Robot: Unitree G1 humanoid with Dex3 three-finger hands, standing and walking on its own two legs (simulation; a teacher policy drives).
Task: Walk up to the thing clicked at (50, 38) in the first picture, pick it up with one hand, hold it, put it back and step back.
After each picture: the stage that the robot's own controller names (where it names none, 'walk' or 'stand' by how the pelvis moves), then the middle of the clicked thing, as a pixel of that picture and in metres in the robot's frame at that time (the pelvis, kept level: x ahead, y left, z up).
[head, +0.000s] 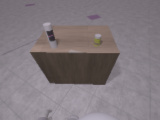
stand; (50, 36) +0.70 +0.46 +0.07
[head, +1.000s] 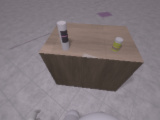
walk; (64, 37) +0.64 +0.26 +0.10
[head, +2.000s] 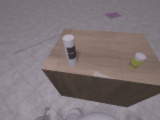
stand; (70, 52) +0.46 +0.19 +0.10
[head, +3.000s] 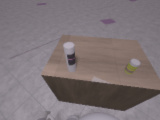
stand; (70, 58) +0.44 +0.19 +0.07
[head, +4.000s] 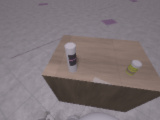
stand; (71, 59) +0.44 +0.18 +0.07
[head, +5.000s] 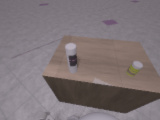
stand; (72, 59) +0.43 +0.17 +0.07
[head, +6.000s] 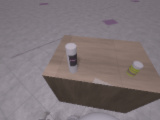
rise first; (72, 59) +0.43 +0.17 +0.07
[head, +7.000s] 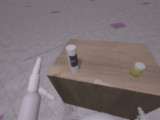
rise first; (73, 60) +0.44 +0.20 +0.07
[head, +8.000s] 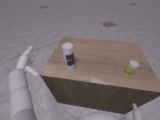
go down; (69, 59) +0.45 +0.18 +0.08
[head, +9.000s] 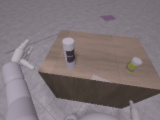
go down; (69, 55) +0.45 +0.17 +0.09
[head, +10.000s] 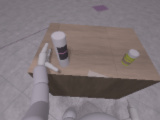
close in; (61, 52) +0.44 +0.19 +0.11
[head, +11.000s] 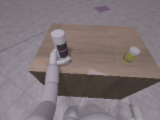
close; (62, 50) +0.45 +0.20 +0.12
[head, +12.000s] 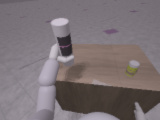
lift; (65, 46) +0.33 +0.16 +0.31
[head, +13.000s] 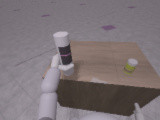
hold; (65, 56) +0.34 +0.17 +0.23
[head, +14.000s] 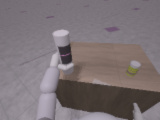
hold; (65, 55) +0.33 +0.17 +0.25
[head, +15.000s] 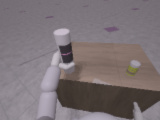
hold; (66, 54) +0.33 +0.17 +0.25
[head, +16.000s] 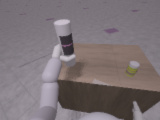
crouch; (67, 46) +0.35 +0.16 +0.29
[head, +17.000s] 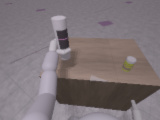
crouch; (62, 40) +0.43 +0.19 +0.25
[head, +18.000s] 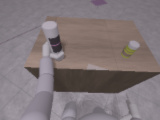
lower; (55, 44) +0.47 +0.22 +0.14
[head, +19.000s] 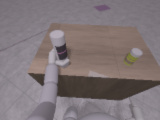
lower; (61, 51) +0.43 +0.20 +0.13
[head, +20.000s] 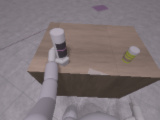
lower; (60, 49) +0.45 +0.20 +0.13
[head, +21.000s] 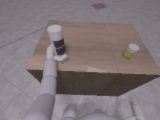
lower; (59, 47) +0.46 +0.20 +0.13
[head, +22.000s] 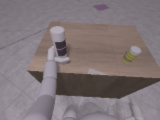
open; (60, 48) +0.45 +0.20 +0.13
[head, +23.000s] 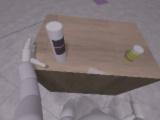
rise; (58, 46) +0.44 +0.20 +0.14
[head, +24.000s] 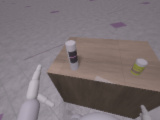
sink last; (72, 56) +0.46 +0.20 +0.10
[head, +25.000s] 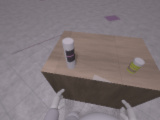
stand; (69, 55) +0.44 +0.20 +0.08
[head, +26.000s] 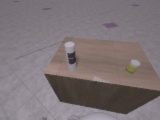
stand; (71, 58) +0.46 +0.19 +0.07
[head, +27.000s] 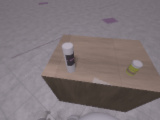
stand; (69, 59) +0.43 +0.19 +0.07
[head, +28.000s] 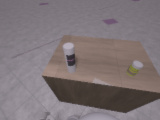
stand; (70, 59) +0.43 +0.19 +0.07
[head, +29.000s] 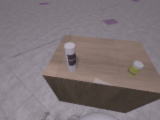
stand; (71, 59) +0.44 +0.18 +0.07
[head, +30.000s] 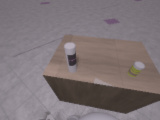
stand; (71, 59) +0.43 +0.18 +0.07
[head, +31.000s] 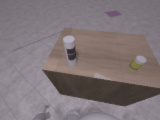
walk; (70, 53) +0.46 +0.18 +0.08
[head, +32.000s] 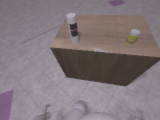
walk; (73, 30) +0.67 +0.23 +0.09
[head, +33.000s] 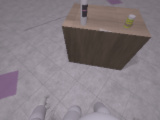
walk; (83, 12) +0.97 +0.16 +0.10
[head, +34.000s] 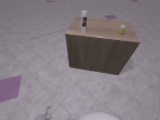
stand; (83, 22) +1.06 +0.18 +0.08
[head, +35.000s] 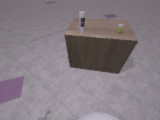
stand; (81, 23) +1.08 +0.19 +0.07
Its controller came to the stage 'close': yes
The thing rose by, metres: 0.22
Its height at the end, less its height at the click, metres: +0.00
